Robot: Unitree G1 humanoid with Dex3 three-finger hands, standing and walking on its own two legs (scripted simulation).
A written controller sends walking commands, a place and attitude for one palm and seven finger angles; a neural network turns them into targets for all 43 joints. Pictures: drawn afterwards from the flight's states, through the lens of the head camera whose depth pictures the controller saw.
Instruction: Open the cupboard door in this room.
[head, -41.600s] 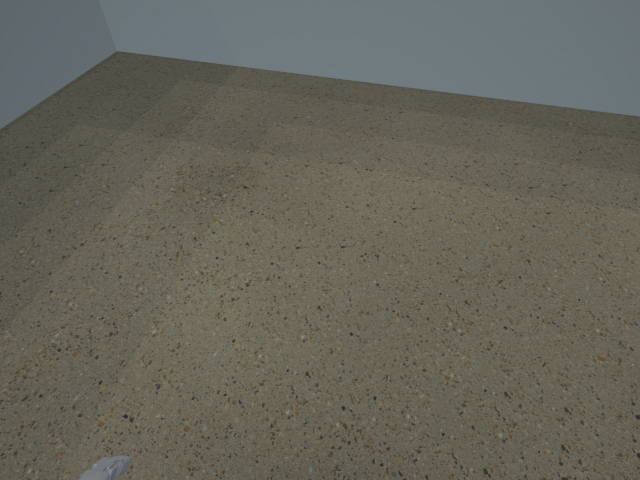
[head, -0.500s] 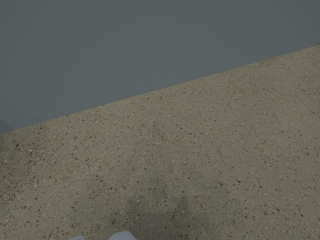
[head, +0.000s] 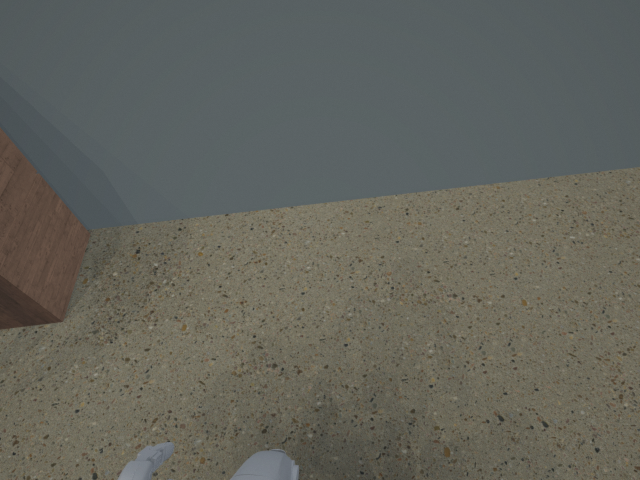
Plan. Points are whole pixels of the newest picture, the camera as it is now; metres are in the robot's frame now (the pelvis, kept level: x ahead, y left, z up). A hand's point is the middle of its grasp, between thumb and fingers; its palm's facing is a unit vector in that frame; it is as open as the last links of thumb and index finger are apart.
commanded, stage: turn to face it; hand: left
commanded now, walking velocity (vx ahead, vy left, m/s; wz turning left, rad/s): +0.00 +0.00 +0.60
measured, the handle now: out of the picture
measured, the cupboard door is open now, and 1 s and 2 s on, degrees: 51 51 51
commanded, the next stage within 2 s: take the last steps up to it in 1.54 s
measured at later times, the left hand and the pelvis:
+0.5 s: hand out of the picture +0.02 +0.25 -0.16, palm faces +0.34 -0.91 -0.25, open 7.4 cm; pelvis +0.01 +0.01 +0.00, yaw +18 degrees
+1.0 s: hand out of the picture -0.05 +0.19 -0.19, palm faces +0.60 -0.77 -0.19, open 7.4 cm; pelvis +0.02 +0.00 -0.01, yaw +37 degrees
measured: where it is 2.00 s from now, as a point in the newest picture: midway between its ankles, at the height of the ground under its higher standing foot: outside the picture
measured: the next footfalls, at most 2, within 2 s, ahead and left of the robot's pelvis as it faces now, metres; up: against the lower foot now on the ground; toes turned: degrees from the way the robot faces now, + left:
left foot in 0.28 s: +0.02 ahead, +0.14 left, +0.00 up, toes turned +16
right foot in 0.66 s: +0.11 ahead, -0.12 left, +0.00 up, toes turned +21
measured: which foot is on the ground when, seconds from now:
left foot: up 0.00-0.26, down 0.28-0.64, up 0.66-0.96, down 0.98-1.00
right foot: down 0.00-0.28, up 0.30-0.64, down 0.66-0.98, up 1.00-1.00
